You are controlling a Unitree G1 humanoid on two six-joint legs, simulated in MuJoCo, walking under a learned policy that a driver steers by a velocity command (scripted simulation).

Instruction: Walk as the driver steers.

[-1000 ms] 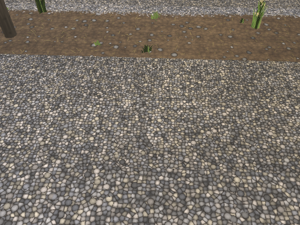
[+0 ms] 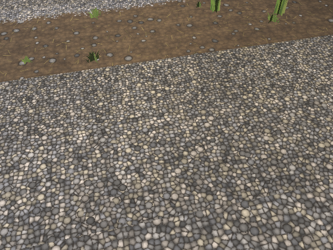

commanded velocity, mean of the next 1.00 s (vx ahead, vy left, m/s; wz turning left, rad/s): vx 0.00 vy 0.00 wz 0.41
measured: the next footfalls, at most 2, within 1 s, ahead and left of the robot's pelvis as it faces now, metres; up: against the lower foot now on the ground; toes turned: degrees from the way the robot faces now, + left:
left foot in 0.16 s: +0.06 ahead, +0.14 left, +0.00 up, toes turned +10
right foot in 0.84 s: +0.21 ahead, -0.03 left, +0.00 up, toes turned +28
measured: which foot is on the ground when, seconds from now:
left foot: up 0.00-0.14, down 0.16-1.00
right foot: down 0.00-0.16, up 0.18-0.82, down 0.84-1.00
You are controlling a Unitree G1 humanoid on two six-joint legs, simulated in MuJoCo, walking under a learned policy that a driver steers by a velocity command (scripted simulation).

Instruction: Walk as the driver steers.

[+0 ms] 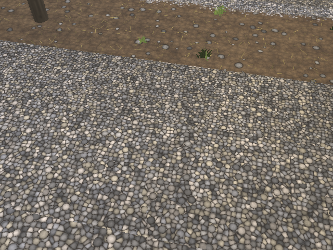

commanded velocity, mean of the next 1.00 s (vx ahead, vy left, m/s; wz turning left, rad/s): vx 0.15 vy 0.00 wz -0.44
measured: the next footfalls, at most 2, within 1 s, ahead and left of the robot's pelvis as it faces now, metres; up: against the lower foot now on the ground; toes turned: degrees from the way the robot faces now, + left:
right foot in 0.64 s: +0.05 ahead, -0.15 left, +0.00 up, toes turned -23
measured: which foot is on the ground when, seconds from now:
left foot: down 0.00-0.64, up 0.66-1.00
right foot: down 0.00-0.28, up 0.30-0.62, down 0.64-1.00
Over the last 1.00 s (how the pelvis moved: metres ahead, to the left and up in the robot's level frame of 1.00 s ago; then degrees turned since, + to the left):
0.12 0.03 0.00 26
